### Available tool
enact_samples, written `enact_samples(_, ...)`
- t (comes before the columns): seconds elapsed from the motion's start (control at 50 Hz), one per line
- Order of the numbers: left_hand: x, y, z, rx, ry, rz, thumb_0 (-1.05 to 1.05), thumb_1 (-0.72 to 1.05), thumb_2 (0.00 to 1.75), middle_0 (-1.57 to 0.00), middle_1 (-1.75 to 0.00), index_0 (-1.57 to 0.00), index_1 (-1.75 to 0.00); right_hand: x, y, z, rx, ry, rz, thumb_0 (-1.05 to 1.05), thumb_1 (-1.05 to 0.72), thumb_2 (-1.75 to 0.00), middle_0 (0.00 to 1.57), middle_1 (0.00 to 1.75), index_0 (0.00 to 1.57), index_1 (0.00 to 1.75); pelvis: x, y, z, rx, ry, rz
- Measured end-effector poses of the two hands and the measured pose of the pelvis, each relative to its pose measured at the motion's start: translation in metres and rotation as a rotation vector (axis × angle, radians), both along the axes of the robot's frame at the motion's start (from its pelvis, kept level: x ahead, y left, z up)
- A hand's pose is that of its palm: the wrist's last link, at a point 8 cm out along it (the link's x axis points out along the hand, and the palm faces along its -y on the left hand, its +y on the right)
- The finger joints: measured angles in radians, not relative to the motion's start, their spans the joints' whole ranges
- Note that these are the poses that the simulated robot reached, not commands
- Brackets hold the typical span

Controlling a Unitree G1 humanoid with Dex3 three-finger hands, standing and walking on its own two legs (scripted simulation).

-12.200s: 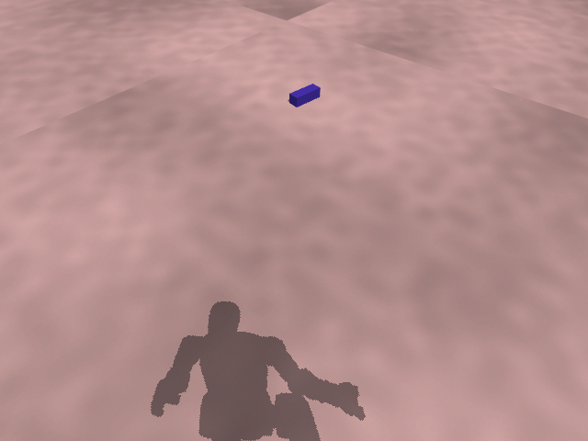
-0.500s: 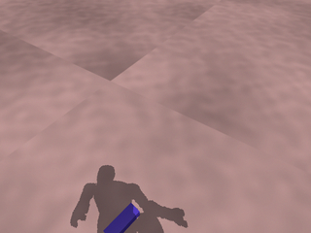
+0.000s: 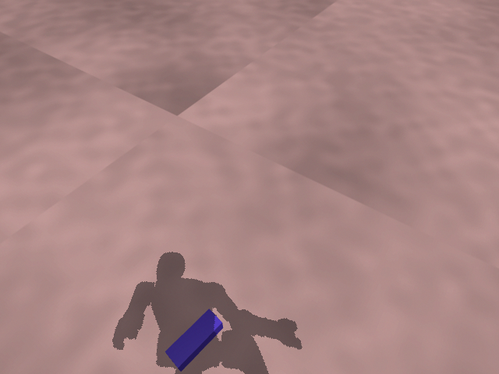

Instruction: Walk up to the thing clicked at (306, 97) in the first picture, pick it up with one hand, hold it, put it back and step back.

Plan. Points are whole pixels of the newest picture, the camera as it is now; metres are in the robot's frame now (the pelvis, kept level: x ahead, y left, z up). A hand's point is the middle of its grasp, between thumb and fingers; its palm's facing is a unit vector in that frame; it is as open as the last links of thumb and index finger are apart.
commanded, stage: walk up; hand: left
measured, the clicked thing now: (195, 339) +0.39 +0.20 -0.75
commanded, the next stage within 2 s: stand in 1.10 s
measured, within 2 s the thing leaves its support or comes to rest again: neither
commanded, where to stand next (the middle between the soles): +0.01 -0.01 m, yaw -1 degrees
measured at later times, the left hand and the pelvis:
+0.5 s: hand out of the picture +0.05 +0.25 -0.16, palm faces +0.00 -0.95 -0.32, open 7.4 cm; pelvis -0.01 -0.01 +0.00, yaw +0 degrees
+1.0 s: hand out of the picture +0.07 +0.25 -0.16, palm faces +0.01 -0.95 -0.32, open 7.4 cm; pelvis -0.01 -0.01 +0.00, yaw +0 degrees
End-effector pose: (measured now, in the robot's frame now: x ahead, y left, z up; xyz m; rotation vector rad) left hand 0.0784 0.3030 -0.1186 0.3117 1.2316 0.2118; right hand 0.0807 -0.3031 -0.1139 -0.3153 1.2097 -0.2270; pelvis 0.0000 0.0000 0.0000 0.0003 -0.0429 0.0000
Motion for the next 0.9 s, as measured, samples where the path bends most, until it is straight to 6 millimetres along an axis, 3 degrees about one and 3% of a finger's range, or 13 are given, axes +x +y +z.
enact_samples(0.2, -0.026, -0.008, -0.004, -0.013, 0.031, 0.016, 0.01, 0.9, 0.9, -0.2, -0.3, -0.2, -0.3, -0.017, -0.008, -0.003, 0.0, 0.022, 0.011, 0.01, -0.91, -0.9, 0.21, 0.3, 0.2, 0.3, -0.011, -0.006, -0.002, -0.007, 0.003, 0.004)
enact_samples(0.36, -0.034, -0.008, -0.008, -0.025, 0.045, 0.029, 0.01, 0.9, 0.9, -0.2, -0.3, -0.2, -0.3, -0.03, -0.007, -0.004, -0.001, 0.056, 0.014, 0.01, -0.91, -0.9, 0.21, 0.3, 0.2, 0.3, -0.013, -0.006, -0.003, -0.008, 0.008, 0.007)
enact_samples(0.9, -0.011, -0.008, -0.002, -0.017, -0.02, 0.012, 0.01, 0.9, 0.9, -0.2, -0.3, -0.2, -0.3, -0.002, -0.005, -0.001, 0.004, -0.019, 0.05, 0.01, -0.9, -0.9, 0.21, 0.3, 0.2, 0.3, -0.01, -0.007, -0.003, -0.007, 0.008, 0.008)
